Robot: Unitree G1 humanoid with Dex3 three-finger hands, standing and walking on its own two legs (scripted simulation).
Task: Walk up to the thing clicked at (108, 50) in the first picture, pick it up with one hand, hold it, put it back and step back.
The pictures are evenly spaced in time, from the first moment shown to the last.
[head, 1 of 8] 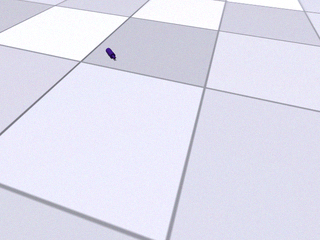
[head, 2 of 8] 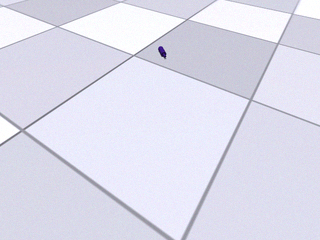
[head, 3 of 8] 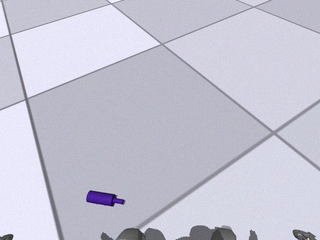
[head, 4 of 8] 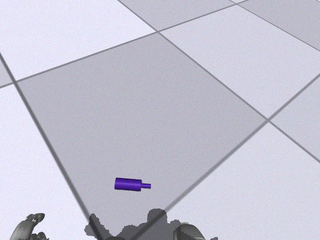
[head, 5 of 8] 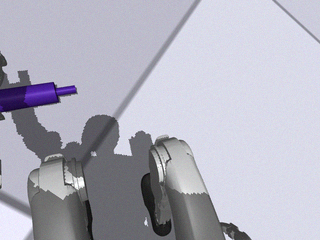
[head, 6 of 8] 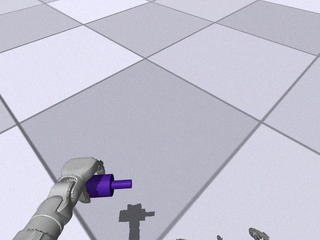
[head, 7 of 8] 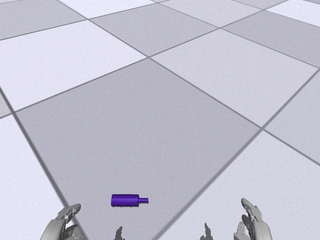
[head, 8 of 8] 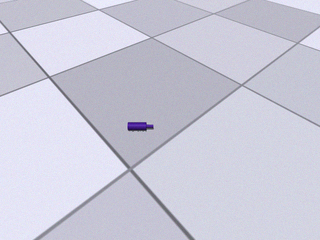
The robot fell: no
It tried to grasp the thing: yes
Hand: left
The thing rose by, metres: 0.66
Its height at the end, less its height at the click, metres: +0.00
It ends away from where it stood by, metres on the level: 0.02
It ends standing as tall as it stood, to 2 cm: yes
